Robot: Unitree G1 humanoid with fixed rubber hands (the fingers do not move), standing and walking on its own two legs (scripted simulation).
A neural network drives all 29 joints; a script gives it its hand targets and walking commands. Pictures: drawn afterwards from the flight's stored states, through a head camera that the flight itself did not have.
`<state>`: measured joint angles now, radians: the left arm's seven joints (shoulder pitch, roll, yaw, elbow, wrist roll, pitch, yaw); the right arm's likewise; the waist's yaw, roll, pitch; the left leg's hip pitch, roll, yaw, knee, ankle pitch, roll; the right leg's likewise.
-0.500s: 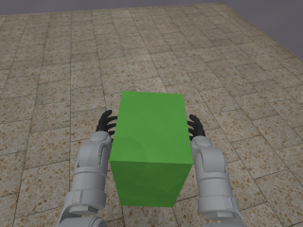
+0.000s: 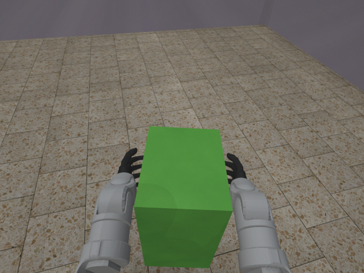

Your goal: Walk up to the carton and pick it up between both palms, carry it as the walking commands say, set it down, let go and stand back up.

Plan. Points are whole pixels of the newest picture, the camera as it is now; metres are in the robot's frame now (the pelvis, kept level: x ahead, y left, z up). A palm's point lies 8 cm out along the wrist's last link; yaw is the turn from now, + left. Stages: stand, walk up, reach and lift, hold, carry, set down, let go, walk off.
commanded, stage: hold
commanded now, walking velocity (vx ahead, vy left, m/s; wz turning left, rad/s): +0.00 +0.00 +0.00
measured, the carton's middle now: (180, 200) +0.30 +0.01 -0.02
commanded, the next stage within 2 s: set down in 0.44 s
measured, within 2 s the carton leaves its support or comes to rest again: neither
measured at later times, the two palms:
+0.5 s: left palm (113, 187) +0.29 +0.15 +0.06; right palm (232, 186) +0.30 -0.11 +0.06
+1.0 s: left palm (120, 186) +0.33 +0.15 -0.01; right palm (222, 188) +0.34 -0.10 -0.01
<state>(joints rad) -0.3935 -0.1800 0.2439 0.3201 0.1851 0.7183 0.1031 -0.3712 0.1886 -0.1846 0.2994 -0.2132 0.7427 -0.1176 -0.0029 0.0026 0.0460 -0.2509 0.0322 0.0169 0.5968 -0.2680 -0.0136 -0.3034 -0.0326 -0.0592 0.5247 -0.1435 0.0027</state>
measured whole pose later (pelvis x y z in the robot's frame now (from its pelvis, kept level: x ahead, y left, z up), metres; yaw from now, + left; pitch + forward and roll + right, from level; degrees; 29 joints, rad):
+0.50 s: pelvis -0.02 -0.02 +0.00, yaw +7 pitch -13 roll +0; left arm -0.57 -0.15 0.39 0.60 0.30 0.69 0.02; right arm -0.50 0.24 -0.37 0.53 -0.33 0.70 -0.08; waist -0.02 -0.03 0.10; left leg -0.11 -0.05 -0.14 0.56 -0.21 -0.03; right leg -0.14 0.06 0.10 0.54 -0.16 0.00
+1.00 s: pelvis +0.01 +0.01 -0.01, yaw +10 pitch -4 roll +0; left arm -0.54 -0.18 0.39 0.71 0.31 0.43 0.04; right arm -0.45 0.22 -0.40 0.56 -0.30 0.50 -0.08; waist -0.10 -0.01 0.13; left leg -0.29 -0.07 -0.11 0.65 -0.28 0.01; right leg -0.30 0.03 0.13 0.63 -0.26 0.04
